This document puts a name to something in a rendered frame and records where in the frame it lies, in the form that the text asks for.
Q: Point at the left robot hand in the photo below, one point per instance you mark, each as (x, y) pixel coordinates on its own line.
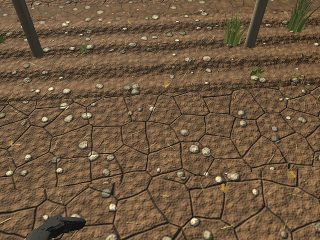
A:
(55, 226)

